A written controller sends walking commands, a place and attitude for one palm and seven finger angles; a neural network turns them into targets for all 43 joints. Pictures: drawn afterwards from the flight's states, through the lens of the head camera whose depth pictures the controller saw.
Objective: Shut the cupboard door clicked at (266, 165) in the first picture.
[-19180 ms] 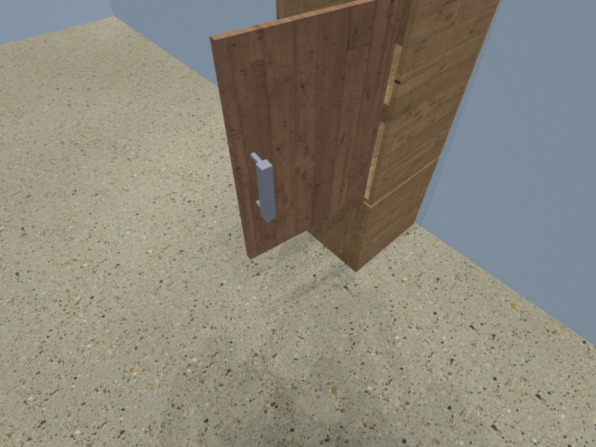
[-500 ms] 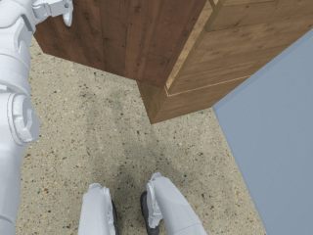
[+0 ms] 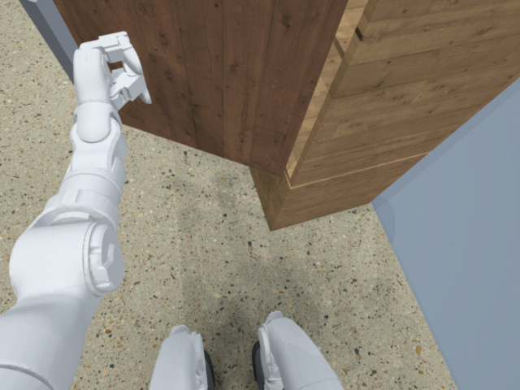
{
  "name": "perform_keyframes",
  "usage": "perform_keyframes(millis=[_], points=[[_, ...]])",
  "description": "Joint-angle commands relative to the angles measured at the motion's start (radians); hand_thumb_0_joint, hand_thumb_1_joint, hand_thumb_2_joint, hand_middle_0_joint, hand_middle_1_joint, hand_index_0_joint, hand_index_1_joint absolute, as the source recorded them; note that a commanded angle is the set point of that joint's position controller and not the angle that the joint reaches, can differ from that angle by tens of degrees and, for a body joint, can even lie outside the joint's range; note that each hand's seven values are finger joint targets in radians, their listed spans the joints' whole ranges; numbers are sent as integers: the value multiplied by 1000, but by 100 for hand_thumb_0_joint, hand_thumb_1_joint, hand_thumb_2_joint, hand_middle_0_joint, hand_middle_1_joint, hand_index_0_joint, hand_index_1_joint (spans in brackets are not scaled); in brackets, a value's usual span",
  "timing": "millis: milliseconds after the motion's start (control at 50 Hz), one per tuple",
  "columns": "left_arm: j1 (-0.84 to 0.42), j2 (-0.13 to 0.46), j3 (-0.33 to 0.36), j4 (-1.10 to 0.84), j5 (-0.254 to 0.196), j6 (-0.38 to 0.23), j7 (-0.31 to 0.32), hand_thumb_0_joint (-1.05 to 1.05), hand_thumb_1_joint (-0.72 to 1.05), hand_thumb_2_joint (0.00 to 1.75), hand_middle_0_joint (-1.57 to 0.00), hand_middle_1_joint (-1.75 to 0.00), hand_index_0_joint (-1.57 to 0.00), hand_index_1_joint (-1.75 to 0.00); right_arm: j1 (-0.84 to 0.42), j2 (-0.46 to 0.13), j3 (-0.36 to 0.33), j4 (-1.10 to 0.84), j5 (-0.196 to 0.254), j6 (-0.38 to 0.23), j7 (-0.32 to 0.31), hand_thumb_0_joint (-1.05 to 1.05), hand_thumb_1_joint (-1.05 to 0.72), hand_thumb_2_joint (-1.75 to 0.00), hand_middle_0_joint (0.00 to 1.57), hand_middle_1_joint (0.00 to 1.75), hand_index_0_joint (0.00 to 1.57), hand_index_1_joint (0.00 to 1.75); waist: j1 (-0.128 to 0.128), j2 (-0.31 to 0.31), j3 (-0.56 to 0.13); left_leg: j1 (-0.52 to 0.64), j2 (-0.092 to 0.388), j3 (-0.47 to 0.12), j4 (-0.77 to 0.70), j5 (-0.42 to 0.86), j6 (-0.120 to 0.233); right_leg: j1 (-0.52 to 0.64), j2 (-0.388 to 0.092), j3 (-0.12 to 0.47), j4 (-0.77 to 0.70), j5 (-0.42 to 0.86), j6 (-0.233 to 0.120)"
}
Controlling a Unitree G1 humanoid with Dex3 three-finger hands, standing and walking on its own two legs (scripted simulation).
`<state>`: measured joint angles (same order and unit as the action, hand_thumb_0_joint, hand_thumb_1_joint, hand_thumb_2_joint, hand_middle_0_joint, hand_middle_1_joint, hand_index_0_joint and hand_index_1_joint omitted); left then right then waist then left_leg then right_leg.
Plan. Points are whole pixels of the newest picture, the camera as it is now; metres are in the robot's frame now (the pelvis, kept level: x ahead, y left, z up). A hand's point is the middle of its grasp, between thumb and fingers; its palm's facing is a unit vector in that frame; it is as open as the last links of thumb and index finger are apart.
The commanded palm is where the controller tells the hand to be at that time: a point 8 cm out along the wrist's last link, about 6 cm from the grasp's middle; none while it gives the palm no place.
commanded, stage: pull the fist back off the door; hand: left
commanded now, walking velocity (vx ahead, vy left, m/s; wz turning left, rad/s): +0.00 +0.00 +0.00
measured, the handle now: (70, 35) +0.66 +0.20 +0.05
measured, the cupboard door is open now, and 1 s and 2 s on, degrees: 54 54 54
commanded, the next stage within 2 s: draw the hand back to the body in 0.38 s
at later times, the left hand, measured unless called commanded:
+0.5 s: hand (154, 119) +0.50 +0.08 +0.05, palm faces +0.03 -1.00 -0.06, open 3.1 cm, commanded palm +0.47 +0.13 +0.06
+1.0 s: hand (54, 171) +0.38 +0.15 +0.15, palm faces +0.02 -1.00 -0.04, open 3.1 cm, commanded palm +0.33 +0.21 +0.16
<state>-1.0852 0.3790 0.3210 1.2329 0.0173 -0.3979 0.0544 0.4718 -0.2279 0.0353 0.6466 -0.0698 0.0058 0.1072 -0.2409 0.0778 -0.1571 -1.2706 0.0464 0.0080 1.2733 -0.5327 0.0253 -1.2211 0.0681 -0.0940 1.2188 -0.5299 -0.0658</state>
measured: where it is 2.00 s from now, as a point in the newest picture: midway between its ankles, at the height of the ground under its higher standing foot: outside the picture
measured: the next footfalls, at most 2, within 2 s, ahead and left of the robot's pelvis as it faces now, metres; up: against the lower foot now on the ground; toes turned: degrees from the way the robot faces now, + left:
none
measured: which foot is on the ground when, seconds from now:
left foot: down 0.00-1.00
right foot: down 0.00-1.00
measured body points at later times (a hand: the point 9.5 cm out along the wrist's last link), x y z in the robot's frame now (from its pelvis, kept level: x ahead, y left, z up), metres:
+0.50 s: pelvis -0.01 +0.00 +0.00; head +0.13 +0.00 +0.43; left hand +0.49 +0.13 +0.06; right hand +0.05 -0.26 -0.12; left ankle +0.02 +0.10 -0.62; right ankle +0.01 -0.09 -0.62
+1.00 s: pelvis +0.02 +0.00 +0.08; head +0.07 -0.01 +0.52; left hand +0.37 +0.21 +0.15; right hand +0.13 -0.26 -0.03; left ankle +0.02 +0.10 -0.62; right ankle +0.01 -0.09 -0.62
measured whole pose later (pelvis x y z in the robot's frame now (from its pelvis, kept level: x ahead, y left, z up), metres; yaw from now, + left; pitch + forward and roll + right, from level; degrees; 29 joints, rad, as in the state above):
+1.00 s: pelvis +0.02 +0.00 +0.08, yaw +2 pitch +12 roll -1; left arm -0.27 0.22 0.11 0.52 -0.18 -0.36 -0.09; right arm 0.30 -0.27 0.00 0.59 0.05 0.02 -0.02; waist -0.05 0.03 -0.12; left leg -0.67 0.01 0.03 0.88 -0.42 0.02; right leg -0.63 0.05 -0.06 0.85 -0.43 -0.06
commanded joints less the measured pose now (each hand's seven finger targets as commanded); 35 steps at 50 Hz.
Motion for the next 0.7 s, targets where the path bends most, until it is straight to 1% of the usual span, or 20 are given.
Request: perform_keyframes(millis=[0, 60, 120, 140, 180, 200, 220, 240, 280, 320, 380, 440, 480, 500, 520, 560, 580, 600, 640, 680], points=[[-351, 70, -37, -175, -17, -102, 3, 0, 90, 90, -130, -150, -130, -150, 176, -188, -86, -27, 7, 0, -10, 0, -90, -90, 20, 30, 20, 30, -14, 27, -477, 347, -36, -51, -96, 355, 17, 320, -15, 99, -161, 425, 46], [-313, 36, -57, -221, -17, -133, 13, 0, 90, 90, -130, -150, -130, -150, 149, -185, -95, -36, 8, 12, -10, 0, -90, -90, 20, 30, 20, 30, 2, 27, -499, 392, -39, -52, -97, 397, 13, 317, -18, 93, -150, 456, 45], [-319, 13, -77, -290, -16, -172, 31, 0, 90, 90, -130, -150, -130, -150, 119, -181, -103, -40, 10, 20, -11, 0, -90, -90, 20, 30, 20, 30, 15, 60, -526, 446, -41, -53, -99, 411, 8, 308, -20, 92, -143, 460, 45], [-298, 22, -63, -294, -14, -181, 40, 0, 90, 90, -130, -150, -130, -150, 114, -183, -106, -40, 11, 25, -12, 0, -90, -90, 20, 30, 20, 30, 23, 36, -536, 452, -41, -56, -104, 411, 7, 318, -21, 88, -141, 453, 46], [-289, -9, -92, -328, -9, -198, 50, 0, 90, 90, -130, -150, -130, -150, 88, -177, -109, -46, 14, 28, -14, 0, -90, -90, 20, 30, 20, 30, 28, 37, -546, 459, -43, -49, -105, 397, 7, 330, -24, 95, -145, 453, 48], [-315, -17, -105, -365, -7, -211, 56, 0, 90, 90, -130, -150, -130, -150, 85, -179, -111, -46, 12, 28, -18, 0, -90, -90, 20, 30, 20, 30, 23, 55, -569, 498, -41, -56, -106, 424, 7, 316, -25, 90, -134, 467, 47], [-299, -21, -103, -382, -7, -219, 62, 0, 90, 90, -130, -150, -130, -150, 72, -176, -114, -46, 14, 30, -19, 0, -90, -90, 20, 30, 20, 30, 35, 62, -593, 516, -42, -56, -105, 433, 4, 322, -26, 91, -134, 470, 48], [-274, -38, -122, -369, -3, -220, 64, 0, 90, 90, -130, -150, -130, -150, 59, -174, -114, -46, 17, 32, -20, 0, -90, -90, 20, 30, 20, 30, 37, 61, -578, 517, -42, -56, -110, 422, 2, 317, -26, 90, -137, 457, 47], [-243, -46, -122, -371, -8, -221, 70, 0, 90, 90, -130, -150, -130, -150, 46, -172, -116, -46, 19, 35, -24, 0, -90, -90, 20, 30, 20, 30, 41, 11, -560, 492, -45, -49, -119, 396, 5, 355, -27, 94, -150, 454, 51], [-284, -56, -141, -343, -4, -217, 76, 0, 90, 90, -130, -150, -130, -150, 32, -173, -111, -36, 21, 38, -33, 0, -90, -90, 20, 30, 20, 30, 15, -2, -518, 470, -44, -50, -117, 367, 9, 325, -30, 96, -155, 436, 55], [-315, -51, -140, -292, -5, -208, 85, 0, 90, 90, -130, -150, -130, -150, 18, -174, -107, -29, 21, 36, -42, 0, -90, -90, 20, 30, 20, 30, -2, -54, -467, 404, -51, -45, -119, 278, 16, 330, -32, 107, -179, 361, 60], [-328, -36, -128, -254, -11, -212, 78, 0, 90, 90, -130, -150, -130, -150, 4, -172, -98, -28, 18, 26, -49, 0, -90, -90, 20, 30, 20, 30, 4, -25, -482, 384, -54, -45, -110, 266, 15, 325, -34, 111, -169, 349, 56], [-309, -17, -116, -197, -5, -202, 72, 0, 90, 90, -130, -150, -130, -150, 4, -174, -93, -29, 17, 26, -49, 0, -90, -90, 20, 30, 20, 30, 4, -44, -457, 349, -54, -46, -109, 248, 15, 319, -34, 112, -167, 329, 56], [-294, 5, -90, -250, -12, -210, 68, 0, 90, 90, -130, -150, -130, -150, 9, -177, -95, -43, 18, 24, -48, 0, -90, -90, 20, 30, 20, 30, 32, -15, -512, 394, -55, -44, -120, 276, 14, 347, -34, 113, -162, 352, 52], [-228, 36, -61, -292, -18, -211, 61, 0, 90, 90, -130, -150, -130, -150, -1, -176, -96, -64, 24, 26, -47, 0, -90, -90, 20, 30, 20, 30, 75, 18, -582, 439, -55, -39, -137, 314, 8, 396, -34, 114, -161, 386, 49], [-121, 37, -56, -396, -41, -197, 36, 0, 90, 90, -130, -150, -130, -150, -9, -166, -94, -100, 36, 34, -45, 0, -90, -90, 20, 30, 20, 30, 119, 37, -655, 511, -56, -25, -167, 396, 5, 494, -32, 116, -175, 482, 47], [-46, 49, -46, -423, -50, -177, 24, 0, 90, 90, -130, -150, -130, -150, -7, -164, -95, -113, 46, 39, -47, 0, -90, -90, 20, 30, 20, 30, 132, -12, -647, 509, -55, -19, -189, 407, 6, 552, -30, 117, -192, 513, 50], [30, 32, -60, -445, -63, -156, 10, 0, 90, 90, -130, -150, -130, -150, -7, -163, -92, -130, 53, 41, -50, 0, -90, -90, 20, 30, 20, 30, 139, -38, -630, 503, -56, -17, -212, 405, 8, 592, -28, 119, -209, 531, 52], [103, 30, -72, -565, -90, -117, -8, 0, 90, 90, -130, -150, -130, -150, -21, -157, -93, -154, 74, 46, -59, 0, -90, -90, 20, 30, 20, 30, 150, -86, -561, 495, -56, 4, -261, 371, 13, 670, -32, 136, -275, 538, 61], [149, 5, -93, -680, -124, -91, -23, 0, 90, 90, -130, -150, -130, -150, -36, -150, -93, -164, 89, 39, -77, 0, -90, -90, 20, 30, 20, 30, 144, -137, -504, 496, -60, 18, -300, 323, 20, 732, -42, 156, -343, 514, 74]])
